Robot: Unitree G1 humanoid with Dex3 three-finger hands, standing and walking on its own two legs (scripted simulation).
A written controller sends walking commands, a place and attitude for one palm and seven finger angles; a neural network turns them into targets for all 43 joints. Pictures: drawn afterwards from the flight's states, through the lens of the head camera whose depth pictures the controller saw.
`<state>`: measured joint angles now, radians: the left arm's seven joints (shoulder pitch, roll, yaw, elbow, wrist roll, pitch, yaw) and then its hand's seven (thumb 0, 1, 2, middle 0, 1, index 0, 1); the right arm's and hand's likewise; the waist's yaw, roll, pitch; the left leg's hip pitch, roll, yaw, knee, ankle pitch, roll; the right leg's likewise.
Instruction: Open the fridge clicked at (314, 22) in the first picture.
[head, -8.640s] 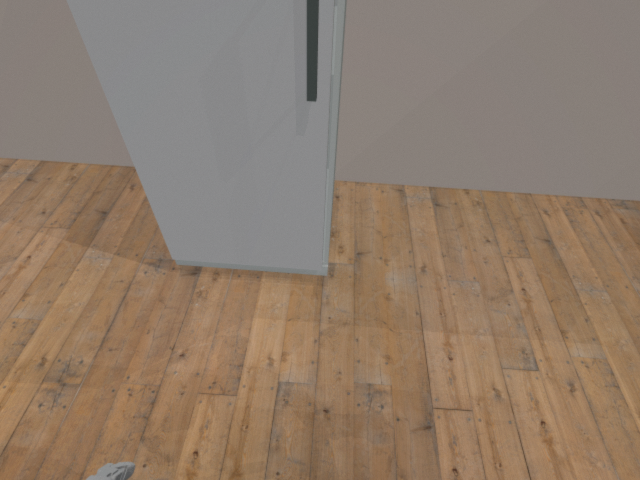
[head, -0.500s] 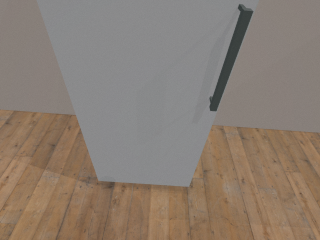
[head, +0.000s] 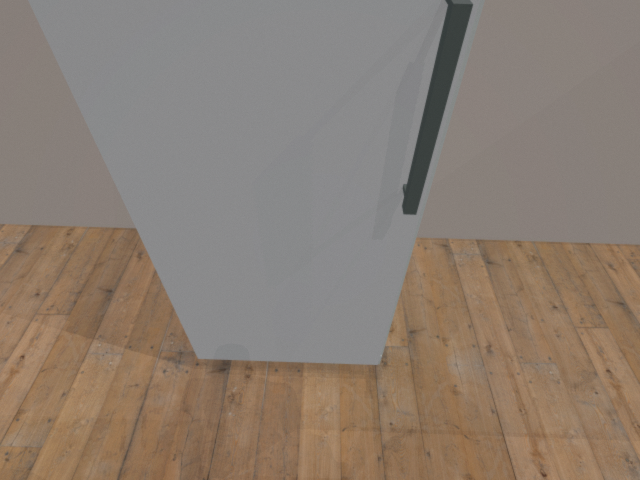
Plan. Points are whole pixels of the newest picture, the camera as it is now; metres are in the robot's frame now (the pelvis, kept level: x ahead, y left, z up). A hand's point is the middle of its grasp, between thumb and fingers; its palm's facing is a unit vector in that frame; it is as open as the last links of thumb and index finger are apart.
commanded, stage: come to a stop and stand still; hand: right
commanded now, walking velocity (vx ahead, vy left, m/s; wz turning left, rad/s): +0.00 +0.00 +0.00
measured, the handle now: (427, 119) +0.56 -0.12 +0.19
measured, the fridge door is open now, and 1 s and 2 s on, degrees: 0 0 0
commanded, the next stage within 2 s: look again from close up in 0.16 s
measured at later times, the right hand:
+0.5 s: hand out of the picture +0.00 -0.16 -0.17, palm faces +0.01 +0.99 -0.17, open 7.3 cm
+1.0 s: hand out of the picture +0.01 -0.16 -0.17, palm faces +0.02 +0.99 -0.17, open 7.3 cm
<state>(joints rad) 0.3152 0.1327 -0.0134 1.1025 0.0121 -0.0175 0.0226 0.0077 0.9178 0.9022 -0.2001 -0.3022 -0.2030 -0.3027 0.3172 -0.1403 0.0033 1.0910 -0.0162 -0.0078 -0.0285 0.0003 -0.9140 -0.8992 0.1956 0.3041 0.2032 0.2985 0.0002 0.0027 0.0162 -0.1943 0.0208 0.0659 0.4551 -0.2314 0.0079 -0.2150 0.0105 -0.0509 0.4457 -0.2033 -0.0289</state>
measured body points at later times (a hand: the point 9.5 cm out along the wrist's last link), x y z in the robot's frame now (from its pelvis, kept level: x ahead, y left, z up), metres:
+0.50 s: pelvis +0.00 +0.00 +0.00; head +0.01 +0.00 +0.45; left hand -0.01 +0.21 -0.16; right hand +0.00 -0.21 -0.16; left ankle +0.01 +0.11 -0.74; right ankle +0.03 -0.10 -0.74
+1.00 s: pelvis +0.01 +0.00 +0.00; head +0.02 +0.00 +0.45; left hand +0.01 +0.22 -0.16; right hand +0.01 -0.21 -0.16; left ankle +0.01 +0.11 -0.74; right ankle +0.03 -0.10 -0.74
